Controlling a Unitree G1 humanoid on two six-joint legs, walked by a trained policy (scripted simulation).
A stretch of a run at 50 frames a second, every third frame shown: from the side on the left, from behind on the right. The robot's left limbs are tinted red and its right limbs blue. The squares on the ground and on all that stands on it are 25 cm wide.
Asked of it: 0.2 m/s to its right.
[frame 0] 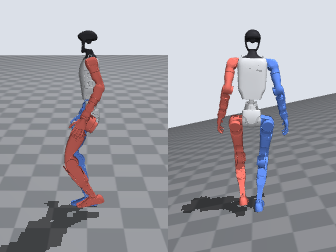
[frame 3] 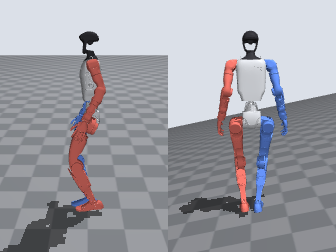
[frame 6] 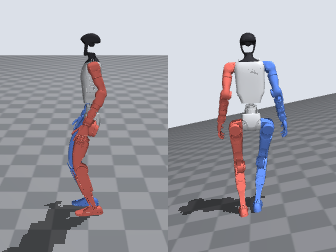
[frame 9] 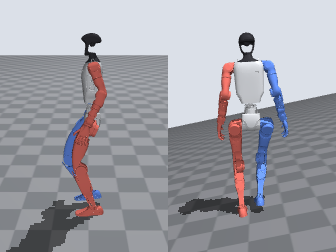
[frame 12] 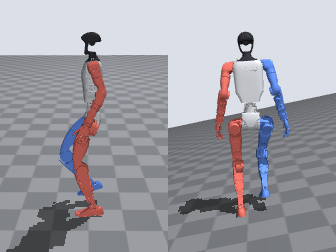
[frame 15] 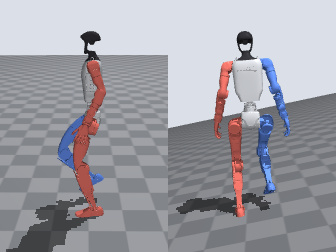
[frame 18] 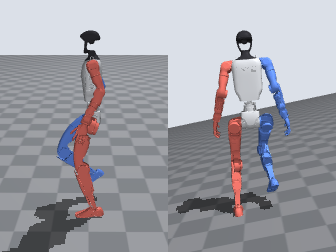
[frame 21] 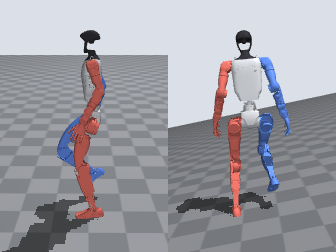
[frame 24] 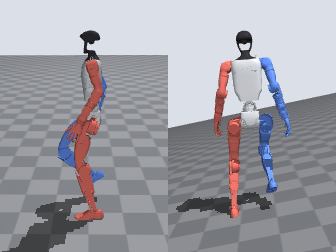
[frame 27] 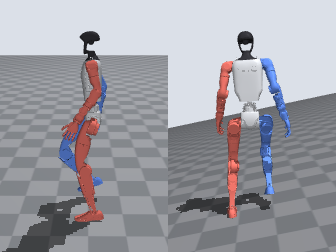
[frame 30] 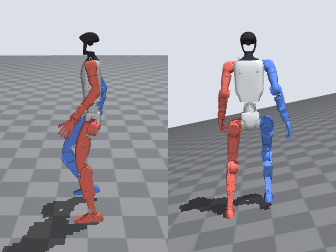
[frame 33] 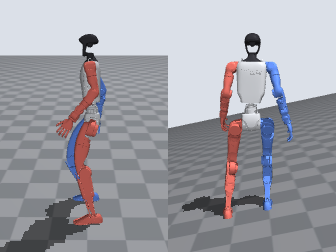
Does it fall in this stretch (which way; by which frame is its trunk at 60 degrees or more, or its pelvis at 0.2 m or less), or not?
no
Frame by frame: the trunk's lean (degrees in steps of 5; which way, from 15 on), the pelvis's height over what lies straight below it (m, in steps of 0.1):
0: 5, 0.8
3: 0, 0.8
6: 5, 0.8
9: 5, 0.8
12: 5, 0.8
15: 5, 0.8
18: 5, 0.8
21: 5, 0.8
24: 5, 0.8
27: 5, 0.8
30: 5, 0.8
33: 5, 0.7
